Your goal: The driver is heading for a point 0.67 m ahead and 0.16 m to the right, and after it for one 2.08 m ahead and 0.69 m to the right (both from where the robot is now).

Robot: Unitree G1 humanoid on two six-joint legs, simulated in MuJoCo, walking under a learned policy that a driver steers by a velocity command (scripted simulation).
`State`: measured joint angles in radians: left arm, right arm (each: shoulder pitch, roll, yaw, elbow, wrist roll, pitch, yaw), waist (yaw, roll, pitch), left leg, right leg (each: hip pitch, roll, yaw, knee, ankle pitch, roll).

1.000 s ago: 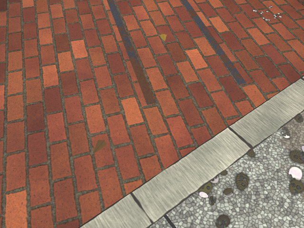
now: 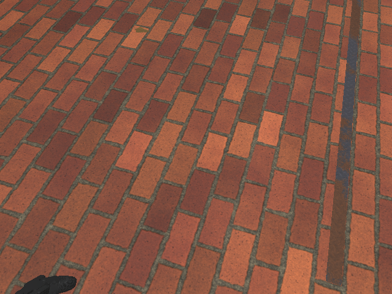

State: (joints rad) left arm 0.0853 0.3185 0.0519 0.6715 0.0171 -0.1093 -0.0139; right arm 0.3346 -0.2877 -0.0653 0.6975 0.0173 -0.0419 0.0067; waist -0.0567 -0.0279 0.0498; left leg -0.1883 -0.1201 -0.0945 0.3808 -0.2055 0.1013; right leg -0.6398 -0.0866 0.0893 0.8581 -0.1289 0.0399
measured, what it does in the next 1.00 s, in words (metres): goes down: right foot 0.05 m lower, then left foot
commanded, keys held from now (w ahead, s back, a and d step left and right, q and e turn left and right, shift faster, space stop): w+q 0.02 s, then w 0.46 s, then w+e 0.18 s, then e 0.34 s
